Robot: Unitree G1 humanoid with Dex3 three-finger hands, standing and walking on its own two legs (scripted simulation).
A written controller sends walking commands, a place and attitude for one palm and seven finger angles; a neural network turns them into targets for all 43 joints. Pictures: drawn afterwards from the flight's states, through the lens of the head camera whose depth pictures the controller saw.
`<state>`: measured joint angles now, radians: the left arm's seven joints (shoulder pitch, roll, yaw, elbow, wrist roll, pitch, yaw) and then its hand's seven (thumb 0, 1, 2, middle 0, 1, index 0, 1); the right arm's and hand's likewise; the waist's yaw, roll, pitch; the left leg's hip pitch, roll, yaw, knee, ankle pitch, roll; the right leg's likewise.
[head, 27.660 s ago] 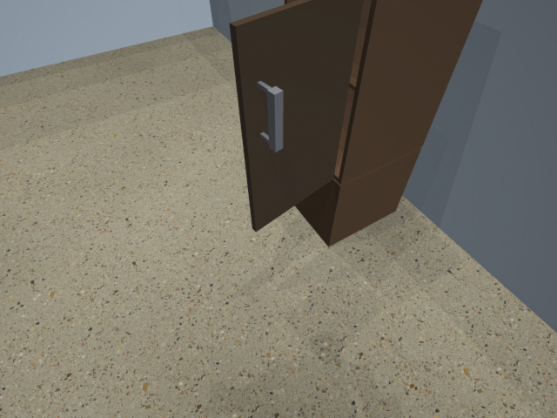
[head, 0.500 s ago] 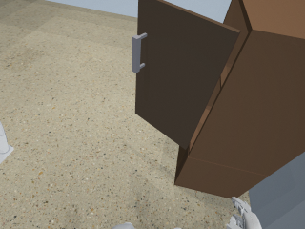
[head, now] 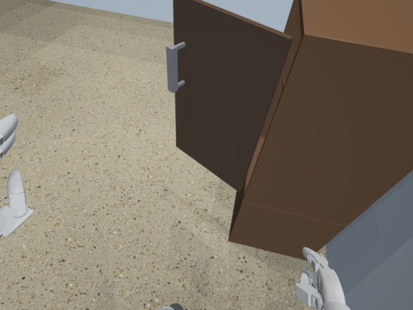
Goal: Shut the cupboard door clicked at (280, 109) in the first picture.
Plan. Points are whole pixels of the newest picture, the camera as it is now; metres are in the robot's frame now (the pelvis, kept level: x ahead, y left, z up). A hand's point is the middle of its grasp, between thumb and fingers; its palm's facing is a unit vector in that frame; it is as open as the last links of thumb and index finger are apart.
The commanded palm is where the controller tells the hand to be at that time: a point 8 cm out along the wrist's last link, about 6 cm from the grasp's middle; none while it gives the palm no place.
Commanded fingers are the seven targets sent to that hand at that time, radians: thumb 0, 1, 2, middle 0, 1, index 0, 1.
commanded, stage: step back with the hand held close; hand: left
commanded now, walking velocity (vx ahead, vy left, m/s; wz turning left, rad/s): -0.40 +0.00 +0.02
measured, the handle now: (177, 67) +0.75 +0.14 +0.07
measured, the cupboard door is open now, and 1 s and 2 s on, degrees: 62 62 62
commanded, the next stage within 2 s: stop stepping back and stand still in 0.18 s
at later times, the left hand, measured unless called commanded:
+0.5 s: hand out of the picture +0.09 +0.28 +0.17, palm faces +0.38 -0.80 -0.47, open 7.4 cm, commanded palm +0.04 +0.31 +0.18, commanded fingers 0.00 0.90 0.90 -0.20 -0.30 -0.20 -0.30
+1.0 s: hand out of the picture +0.08 +0.32 +0.18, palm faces +0.40 -0.79 -0.48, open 7.4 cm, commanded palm +0.03 +0.35 +0.18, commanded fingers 0.00 0.90 0.90 -0.20 -0.30 -0.20 -0.30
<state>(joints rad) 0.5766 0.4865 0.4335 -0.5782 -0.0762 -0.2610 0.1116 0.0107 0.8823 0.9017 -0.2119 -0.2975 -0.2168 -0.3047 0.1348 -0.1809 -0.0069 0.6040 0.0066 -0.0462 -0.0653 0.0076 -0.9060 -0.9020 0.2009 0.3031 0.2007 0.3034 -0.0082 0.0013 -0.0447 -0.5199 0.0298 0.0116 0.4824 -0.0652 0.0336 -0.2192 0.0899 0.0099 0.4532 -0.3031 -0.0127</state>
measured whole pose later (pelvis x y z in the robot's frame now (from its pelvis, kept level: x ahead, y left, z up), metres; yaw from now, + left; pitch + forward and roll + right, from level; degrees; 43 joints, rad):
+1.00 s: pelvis -0.11 +0.05 +0.00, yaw -1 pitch +0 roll -3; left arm 0.63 0.47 0.43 -0.54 -0.06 -0.18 0.15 0.01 0.88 0.90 -0.21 -0.30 -0.22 -0.30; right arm 0.27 -0.18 0.02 0.63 -0.01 -0.06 -0.05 0.01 -0.91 -0.90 0.20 0.30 0.20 0.30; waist -0.01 0.01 -0.06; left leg -0.44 -0.02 0.04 0.60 -0.26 -0.01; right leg -0.16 0.06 -0.02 0.46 -0.29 -0.04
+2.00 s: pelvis -0.08 +0.07 +0.00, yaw +0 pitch +1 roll -2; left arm 0.33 0.38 0.18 0.05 0.00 -0.07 0.05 0.00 0.89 0.90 -0.20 -0.30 -0.21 -0.30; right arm 0.19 -0.30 0.00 0.75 0.00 -0.06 -0.01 0.01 -0.91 -0.90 0.20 0.30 0.20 0.30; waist 0.01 0.08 -0.07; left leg -0.39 -0.04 0.04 0.57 -0.20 0.08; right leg -0.17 0.06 -0.04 0.50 -0.36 -0.04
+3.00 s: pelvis -0.08 +0.07 +0.01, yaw +0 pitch -1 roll +0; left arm 0.34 0.11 -0.01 1.16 0.01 -0.01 0.04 0.00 0.90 0.90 -0.20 -0.29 -0.20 -0.30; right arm 0.31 -0.13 0.01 1.14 -0.02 0.00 -0.04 0.00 -0.91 -0.90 0.19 0.30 0.19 0.30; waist -0.01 -0.02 0.00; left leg -0.23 -0.07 0.05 0.35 -0.11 0.09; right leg -0.06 0.03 -0.01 0.37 -0.30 -0.03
